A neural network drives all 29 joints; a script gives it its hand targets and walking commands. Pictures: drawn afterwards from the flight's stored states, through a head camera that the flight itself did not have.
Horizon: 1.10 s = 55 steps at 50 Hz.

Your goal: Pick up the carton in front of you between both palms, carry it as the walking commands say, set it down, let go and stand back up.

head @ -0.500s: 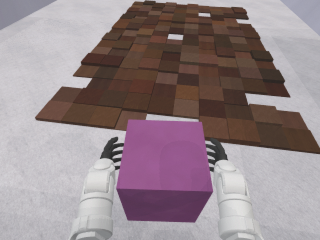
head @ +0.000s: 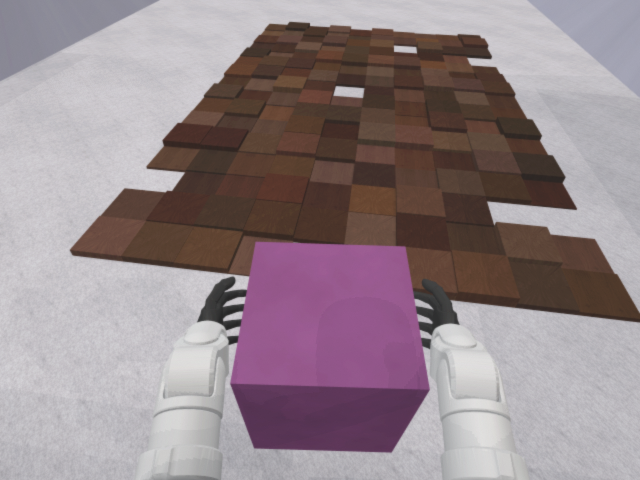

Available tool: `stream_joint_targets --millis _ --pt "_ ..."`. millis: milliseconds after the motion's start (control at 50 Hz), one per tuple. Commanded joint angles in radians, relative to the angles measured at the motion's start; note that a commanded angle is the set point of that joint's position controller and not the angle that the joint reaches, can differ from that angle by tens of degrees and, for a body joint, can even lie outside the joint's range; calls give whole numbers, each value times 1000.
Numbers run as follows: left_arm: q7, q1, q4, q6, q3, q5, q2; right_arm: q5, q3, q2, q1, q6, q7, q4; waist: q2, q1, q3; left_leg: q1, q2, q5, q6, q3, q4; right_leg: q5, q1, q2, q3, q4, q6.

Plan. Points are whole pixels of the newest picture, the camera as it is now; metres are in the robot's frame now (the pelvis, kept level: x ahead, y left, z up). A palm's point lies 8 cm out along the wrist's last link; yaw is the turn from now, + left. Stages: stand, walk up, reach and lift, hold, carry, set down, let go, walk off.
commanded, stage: hold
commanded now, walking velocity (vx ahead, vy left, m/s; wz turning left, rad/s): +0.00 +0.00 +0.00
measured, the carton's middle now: (326, 351) +0.30 +0.00 -0.03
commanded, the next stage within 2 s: carry in 0.52 s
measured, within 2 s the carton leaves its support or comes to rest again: neither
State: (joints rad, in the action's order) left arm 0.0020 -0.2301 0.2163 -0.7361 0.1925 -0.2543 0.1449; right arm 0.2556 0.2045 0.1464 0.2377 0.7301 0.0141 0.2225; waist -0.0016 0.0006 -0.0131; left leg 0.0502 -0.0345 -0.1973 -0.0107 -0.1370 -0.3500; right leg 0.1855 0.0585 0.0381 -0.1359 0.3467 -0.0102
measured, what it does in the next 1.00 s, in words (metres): walks ahead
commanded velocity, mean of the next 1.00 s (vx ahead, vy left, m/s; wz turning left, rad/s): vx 0.26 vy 0.00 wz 0.00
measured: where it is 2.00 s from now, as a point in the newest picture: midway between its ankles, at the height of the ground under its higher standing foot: (317, 361)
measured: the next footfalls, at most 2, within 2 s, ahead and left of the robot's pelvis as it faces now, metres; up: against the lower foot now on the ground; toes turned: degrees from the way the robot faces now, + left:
left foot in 1.06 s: +0.20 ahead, +0.10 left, +0.00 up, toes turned +8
right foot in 1.42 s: +0.56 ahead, -0.09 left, +0.00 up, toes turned -10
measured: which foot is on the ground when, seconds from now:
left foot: down 0.00-0.94, up 0.96-1.00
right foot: down 0.00-1.00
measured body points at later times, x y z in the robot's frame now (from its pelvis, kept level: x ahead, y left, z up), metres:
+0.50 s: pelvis -0.01 +0.00 +0.00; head -0.06 +0.00 +0.45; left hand +0.29 +0.15 +0.04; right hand +0.29 -0.15 +0.04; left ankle +0.00 +0.13 -0.75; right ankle +0.01 -0.13 -0.75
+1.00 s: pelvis +0.13 +0.00 -0.02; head +0.11 +0.01 +0.43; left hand +0.41 +0.16 +0.05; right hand +0.42 -0.14 +0.05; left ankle +0.06 +0.10 -0.72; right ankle +0.02 -0.12 -0.75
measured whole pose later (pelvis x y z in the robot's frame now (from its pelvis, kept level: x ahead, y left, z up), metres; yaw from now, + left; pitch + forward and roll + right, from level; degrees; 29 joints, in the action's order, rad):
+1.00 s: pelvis +0.13 +0.00 -0.02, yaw +3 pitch +6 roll +0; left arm 0.10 -0.19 -0.22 -1.16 0.09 -0.12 0.14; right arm 0.09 0.15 0.11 0.17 1.16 0.10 -0.25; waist 0.02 0.01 -0.17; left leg 0.41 0.03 -0.53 -0.03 0.09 -0.84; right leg 0.45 0.18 -0.06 0.09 0.53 -0.02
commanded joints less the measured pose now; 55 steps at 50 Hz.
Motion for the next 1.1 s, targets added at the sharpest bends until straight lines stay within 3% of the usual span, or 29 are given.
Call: stream_joint_targets --millis 0,80,320,480,500,540,560,640,700,740,760,780,800,820,840,860,880,900,920,940,960,980,1000,1020,1040,1060,1080 --pt "-235 -469 -40 10 -526 245 906 -248 -534 916 452 0 -248 -24 -1 1 -187 -35 -62 191 -9 62 52 -190 -68 61 61 -44 -10" --pt "-242 -511 -6 3 -493 226 905 -232 -501 912 493 7 -256 10 0 1 -132 -8 -57 94 -3 70 59 -90 -35 57 70 -52 -5" --pt "-252 -601 22 17 -496 230 932 -236 -505 941 583 -7 -264 35 0 1 -181 0 -55 52 -3 75 42 -50 -33 53 73 -36 -4" --pt "-252 -590 22 16 -493 228 931 -234 -503 941 571 -6 -264 34 1 2 -194 -10 -56 89 -4 75 42 -87 -45 54 72 -36 -5" --pt "-250 -596 6 12 -506 239 922 -239 -510 933 576 -2 -261 19 -9 2 -214 106 110 -28 8 41 -41 43 66 -113 41 47 11" --pt "-240 -598 -33 7 -522 254 916 -256 -532 931 577 3 -252 -17 -1 4 -215 183 96 -400 21 9 -9 410 141 -102 5 12 23" --pt "-235 -609 -57 1 -544 268 921 -269 -550 931 589 8 -248 -47 8 4 -199 218 90 -492 26 13 -11 513 174 -103 3 10 28" --pt "-207 -590 -172 -56 -639 332 900 -341 -653 912 588 66 -223 -160 41 5 -276 221 88 -299 24 86 -131 381 163 -142 7 39 54" --pt "-185 -580 -256 -145 -698 379 855 -402 -715 878 592 153 -207 -239 53 9 -256 285 105 -357 27 91 -142 461 187 -173 -18 36 74" --pt "-173 -584 -298 -212 -725 413 828 -438 -735 849 586 222 -195 -270 10 5 -221 267 146 -361 39 54 -103 405 251 -159 36 107 62" --pt "-168 -580 -321 -244 -741 433 823 -456 -743 840 571 255 -189 -285 -51 -1 -215 207 186 -352 55 3 -66 335 322 -134 93 192 48" --pt "-166 -591 -351 -275 -757 460 832 -467 -745 834 553 283 -182 -298 -163 -11 -221 126 229 -290 83 -74 -23 246 393 -100 174 310 26" --pt "-167 -588 -380 -307 -772 489 842 -476 -750 834 518 309 -174 -311 -236 -16 -218 53 270 -156 122 -144 -8 238 465 -67 234 346 8" --pt "-169 -588 -406 -333 -785 518 852 -483 -756 837 499 333 -165 -342 -224 -14 -202 23 284 19 149 -152 -40 255 484 -61 262 299 -1" --pt "-172 -579 -421 -355 -794 545 865 -490 -761 840 495 354 -158 -383 -173 -8 -222 48 272 147 145 -100 -102 239 396 -62 271 215 -2" --pt "-172 -548 -434 -374 -800 562 883 -506 -776 846 490 376 -154 -436 -102 -2 -269 80 222 225 108 23 -205 183 267 -66 262 146 2" --pt "-169 -513 -444 -385 -792 561 890 -532 -794 857 511 398 -154 -491 15 11 -304 198 151 368 47 166 -386 56 81 -96 177 124 34" --pt "-164 -463 -448 -395 -775 550 880 -553 -804 859 526 417 -158 -530 205 28 -353 449 101 301 -10 257 -588 -242 -162 -208 0 124 96" --pt "-157 -421 -464 -406 -771 536 881 -564 -815 876 508 433 -166 -550 372 34 -317 752 26 -183 -40 319 -613 -554 -349 -331 -180 57 170" --pt "-149 -441 -524 -417 -777 530 886 -575 -820 898 533 440 -174 -567 267 46 -251 884 41 -403 -27 275 -579 -700 -415 -381 -242 49 217" --pt "-143 -461 -580 -428 -788 528 883 -584 -816 911 520 444 -180 -570 159 53 -242 892 60 -488 -14 257 -481 -692 -431 -390 -209 74 214" --pt "-140 -462 -618 -438 -803 534 901 -584 -806 908 469 448 -180 -565 120 46 -264 803 62 -421 -1 262 -341 -620 -402 -373 -132 90 173" --pt "-142 -444 -649 -444 -810 540 907 -576 -801 902 411 451 -176 -577 140 33 -300 637 40 -274 5 296 -207 -601 -327 -340 -32 107 126" --pt "-146 -426 -669 -448 -814 551 902 -565 -801 898 375 451 -171 -593 141 5 -364 311 -6 -76 12 350 -47 -580 -163 -276 133 182 72" --pt "-152 -419 -687 -451 -820 563 890 -556 -800 895 362 451 -166 -600 89 -10 -449 -77 -8 28 24 357 -37 -472 70 -226 252 306 28" --pt "-160 -465 -720 -460 -823 578 857 -540 -794 909 329 450 -159 -589 -111 -48 -457 -254 199 -179 71 12 109 -165 310 -150 342 544 -27" --pt "-171 -518 -751 -474 -840 610 849 -517 -780 899 350 446 -150 -592 -354 -32 -399 -392 408 174 198 -374 108 263 622 -28 308 701 -37"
